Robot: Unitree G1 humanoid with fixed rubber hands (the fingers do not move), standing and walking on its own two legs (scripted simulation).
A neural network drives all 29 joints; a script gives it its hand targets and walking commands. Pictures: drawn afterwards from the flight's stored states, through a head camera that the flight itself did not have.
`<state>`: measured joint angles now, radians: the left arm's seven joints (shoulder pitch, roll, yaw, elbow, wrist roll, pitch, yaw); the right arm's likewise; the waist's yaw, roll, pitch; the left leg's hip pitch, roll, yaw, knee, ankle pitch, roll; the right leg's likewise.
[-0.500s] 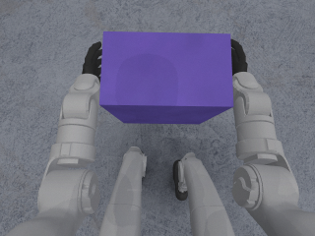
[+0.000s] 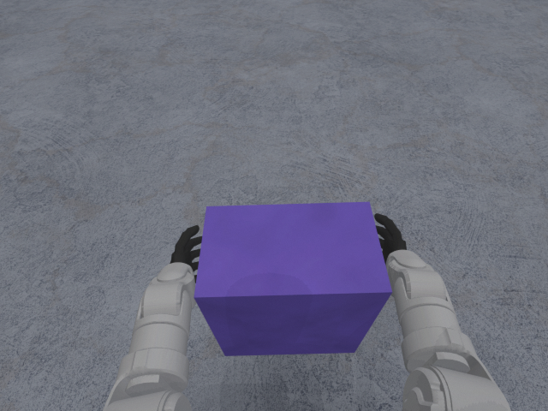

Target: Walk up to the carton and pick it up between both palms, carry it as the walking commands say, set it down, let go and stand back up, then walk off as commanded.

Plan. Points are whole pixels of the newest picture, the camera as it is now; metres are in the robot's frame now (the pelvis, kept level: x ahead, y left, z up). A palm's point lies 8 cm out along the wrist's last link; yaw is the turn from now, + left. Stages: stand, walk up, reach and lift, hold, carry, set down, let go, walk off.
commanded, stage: reach and lift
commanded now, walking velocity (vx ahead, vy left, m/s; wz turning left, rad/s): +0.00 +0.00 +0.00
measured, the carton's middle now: (288, 287) +0.34 +0.01 -0.04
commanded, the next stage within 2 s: hold in 1.72 s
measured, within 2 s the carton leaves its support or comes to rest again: neither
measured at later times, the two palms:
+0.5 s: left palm (179, 268) +0.32 +0.17 +0.06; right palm (411, 256) +0.35 -0.16 +0.06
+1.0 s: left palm (182, 261) +0.32 +0.17 +0.07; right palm (421, 259) +0.33 -0.17 +0.07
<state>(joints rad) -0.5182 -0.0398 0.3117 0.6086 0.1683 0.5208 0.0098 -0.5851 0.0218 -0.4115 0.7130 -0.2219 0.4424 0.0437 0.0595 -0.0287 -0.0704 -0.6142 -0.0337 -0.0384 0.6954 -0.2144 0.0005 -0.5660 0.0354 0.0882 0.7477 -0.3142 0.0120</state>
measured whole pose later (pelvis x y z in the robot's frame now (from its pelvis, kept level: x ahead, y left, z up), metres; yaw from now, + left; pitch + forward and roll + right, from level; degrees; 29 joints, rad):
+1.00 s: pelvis +0.03 -0.01 +0.03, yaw +1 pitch -5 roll +0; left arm -0.32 -0.03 0.19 0.34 0.15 0.75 -0.03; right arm -0.34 0.07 -0.28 0.39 -0.18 0.68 0.03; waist 0.01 -0.03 0.01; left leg -0.18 -0.02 -0.06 0.42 -0.15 0.00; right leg -0.11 0.03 0.07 0.44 -0.23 0.00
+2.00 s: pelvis +0.03 -0.01 +0.03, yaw +0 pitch -6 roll +0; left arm -0.15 -0.05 0.16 0.17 0.14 0.76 -0.03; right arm -0.19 0.10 -0.25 0.21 -0.18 0.71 0.05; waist 0.01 -0.03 0.01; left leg -0.14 -0.02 -0.05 0.39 -0.14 0.00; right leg -0.09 0.03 0.08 0.42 -0.23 0.00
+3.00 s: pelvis -0.05 -0.03 +0.00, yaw +2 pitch +1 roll -2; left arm -0.03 -0.13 0.11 -0.33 0.04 1.09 0.10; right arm -0.10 0.09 -0.21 -0.30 0.00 1.10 -0.07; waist -0.03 0.00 -0.17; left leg -0.50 0.05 0.08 0.95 -0.44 0.01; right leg -0.50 0.04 -0.08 0.73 -0.25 -0.06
